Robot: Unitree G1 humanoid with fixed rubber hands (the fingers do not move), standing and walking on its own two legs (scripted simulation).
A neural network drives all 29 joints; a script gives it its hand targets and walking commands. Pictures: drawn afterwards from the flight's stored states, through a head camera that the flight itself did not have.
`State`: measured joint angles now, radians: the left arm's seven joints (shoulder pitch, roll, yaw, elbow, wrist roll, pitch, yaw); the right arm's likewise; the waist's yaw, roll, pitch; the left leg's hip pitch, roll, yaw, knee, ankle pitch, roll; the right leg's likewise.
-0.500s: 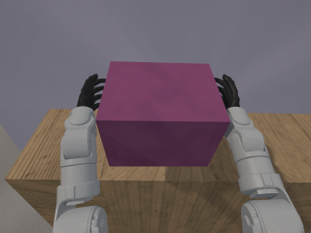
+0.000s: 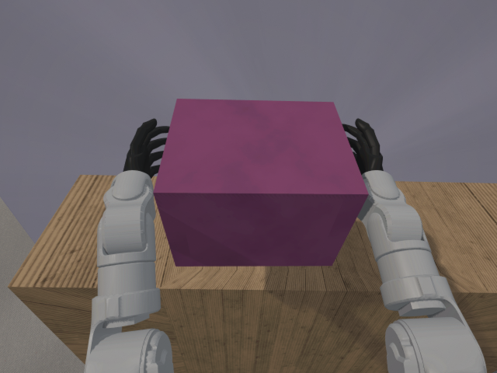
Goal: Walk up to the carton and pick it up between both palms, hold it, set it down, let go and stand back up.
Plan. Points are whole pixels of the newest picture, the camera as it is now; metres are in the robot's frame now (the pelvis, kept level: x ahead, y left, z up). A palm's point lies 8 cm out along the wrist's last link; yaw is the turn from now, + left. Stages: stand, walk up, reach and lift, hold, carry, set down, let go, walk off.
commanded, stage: hold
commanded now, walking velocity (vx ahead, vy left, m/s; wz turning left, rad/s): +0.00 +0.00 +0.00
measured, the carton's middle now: (255, 183) +0.36 +0.00 +0.15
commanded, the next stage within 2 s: none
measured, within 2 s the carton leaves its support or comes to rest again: neither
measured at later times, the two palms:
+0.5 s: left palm (137, 174) +0.35 +0.18 +0.18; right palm (362, 174) +0.36 -0.16 +0.18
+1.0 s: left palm (137, 174) +0.35 +0.18 +0.18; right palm (361, 174) +0.36 -0.16 +0.18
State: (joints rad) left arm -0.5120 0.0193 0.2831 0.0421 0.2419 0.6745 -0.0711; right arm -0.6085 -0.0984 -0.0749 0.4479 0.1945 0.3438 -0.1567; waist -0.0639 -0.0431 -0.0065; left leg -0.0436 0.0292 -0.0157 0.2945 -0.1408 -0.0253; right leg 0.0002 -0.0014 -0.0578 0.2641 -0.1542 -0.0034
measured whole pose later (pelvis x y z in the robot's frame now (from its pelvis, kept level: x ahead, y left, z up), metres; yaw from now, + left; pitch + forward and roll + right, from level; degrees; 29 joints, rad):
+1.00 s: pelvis +0.00 +0.00 +0.00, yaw +0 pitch -7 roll +0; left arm -0.52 0.03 0.29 0.06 0.25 0.68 -0.08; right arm -0.62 -0.10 -0.07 0.49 0.19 0.33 -0.16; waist -0.07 -0.05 0.01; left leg -0.04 0.02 -0.01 0.29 -0.13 -0.02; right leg 0.01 -0.01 -0.06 0.26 -0.14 0.00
